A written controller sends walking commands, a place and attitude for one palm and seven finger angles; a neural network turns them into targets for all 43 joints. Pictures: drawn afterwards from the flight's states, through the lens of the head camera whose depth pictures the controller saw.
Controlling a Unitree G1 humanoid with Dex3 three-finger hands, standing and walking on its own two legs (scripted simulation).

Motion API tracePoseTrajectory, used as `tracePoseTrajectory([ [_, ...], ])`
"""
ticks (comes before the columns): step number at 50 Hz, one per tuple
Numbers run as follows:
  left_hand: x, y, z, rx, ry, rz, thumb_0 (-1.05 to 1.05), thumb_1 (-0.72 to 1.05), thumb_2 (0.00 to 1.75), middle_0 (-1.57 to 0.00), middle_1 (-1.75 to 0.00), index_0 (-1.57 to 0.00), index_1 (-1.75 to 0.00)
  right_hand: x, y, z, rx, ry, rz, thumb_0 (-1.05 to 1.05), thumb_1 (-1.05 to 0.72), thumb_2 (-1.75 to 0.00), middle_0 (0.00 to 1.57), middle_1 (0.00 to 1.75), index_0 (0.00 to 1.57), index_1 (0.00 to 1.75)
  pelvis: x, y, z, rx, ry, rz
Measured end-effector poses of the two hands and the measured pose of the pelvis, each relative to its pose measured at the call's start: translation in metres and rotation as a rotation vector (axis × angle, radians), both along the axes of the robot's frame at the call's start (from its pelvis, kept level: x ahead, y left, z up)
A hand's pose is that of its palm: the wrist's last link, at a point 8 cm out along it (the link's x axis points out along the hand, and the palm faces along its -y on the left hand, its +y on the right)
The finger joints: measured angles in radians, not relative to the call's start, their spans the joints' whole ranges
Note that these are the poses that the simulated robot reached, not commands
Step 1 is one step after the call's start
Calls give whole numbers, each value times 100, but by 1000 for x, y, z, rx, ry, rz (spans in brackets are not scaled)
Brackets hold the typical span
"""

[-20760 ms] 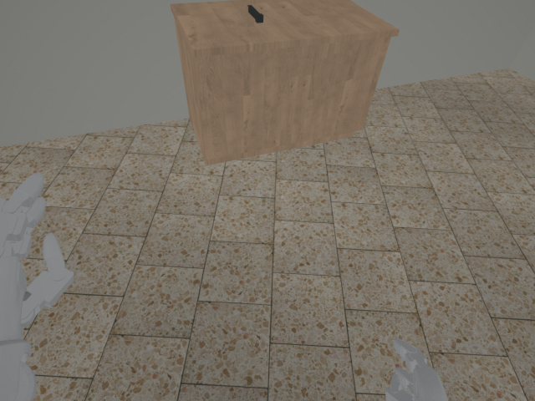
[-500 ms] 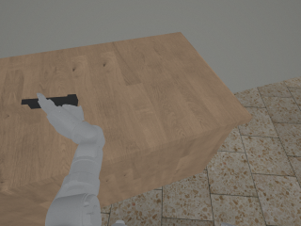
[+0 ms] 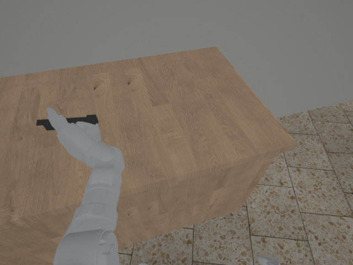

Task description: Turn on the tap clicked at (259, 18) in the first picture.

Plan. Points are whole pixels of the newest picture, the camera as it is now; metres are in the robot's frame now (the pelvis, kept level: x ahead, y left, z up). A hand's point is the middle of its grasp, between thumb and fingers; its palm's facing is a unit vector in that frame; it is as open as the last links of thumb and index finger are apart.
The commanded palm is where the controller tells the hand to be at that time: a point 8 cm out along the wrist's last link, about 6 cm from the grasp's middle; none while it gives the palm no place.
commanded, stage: lift the hand up off the lever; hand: left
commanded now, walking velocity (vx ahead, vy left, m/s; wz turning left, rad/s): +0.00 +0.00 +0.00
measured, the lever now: (92, 122) +0.47 +0.24 +0.05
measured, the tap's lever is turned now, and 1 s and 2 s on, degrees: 79 79 79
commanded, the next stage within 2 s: draw the hand back beside the body in 1.22 s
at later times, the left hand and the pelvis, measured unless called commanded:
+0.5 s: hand (90, 127) +0.40 +0.20 +0.11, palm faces +0.82 -0.57 -0.06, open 7.9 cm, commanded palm +0.34 +0.21 +0.11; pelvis +0.00 +0.00 +0.01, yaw +0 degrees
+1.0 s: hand (90, 122) +0.40 +0.20 +0.12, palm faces +0.81 -0.59 -0.06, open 7.8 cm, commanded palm +0.34 +0.21 +0.13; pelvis +0.00 +0.01 +0.01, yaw +0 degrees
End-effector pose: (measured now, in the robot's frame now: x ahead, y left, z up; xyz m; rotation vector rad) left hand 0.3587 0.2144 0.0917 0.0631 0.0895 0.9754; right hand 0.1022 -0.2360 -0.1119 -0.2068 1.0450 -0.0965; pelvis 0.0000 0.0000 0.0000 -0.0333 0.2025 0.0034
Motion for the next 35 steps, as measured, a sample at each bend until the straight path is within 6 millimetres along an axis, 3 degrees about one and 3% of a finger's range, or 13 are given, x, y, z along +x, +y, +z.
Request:
tracePoseTrajectory([
  [12,-4,1,11,-5,-23,-30,2,90,90,-15,-15,-15,-15,1,-5,7,-14,-8,-9,1,-91,-90,20,30,20,30,1,2,5,-2,-24,2],
  [22,-17,-1,16,-23,-20,-20,2,89,90,-15,-15,-15,-15,17,5,13,1,-59,15,1,-91,-90,20,30,20,30,-1,4,8,0,-50,2],
  [35,-20,12,28,-20,-14,-20,2,90,90,-15,-15,-15,-15,31,13,22,-4,-99,41,1,-91,-90,20,30,20,30,-7,5,11,-2,-72,12],
])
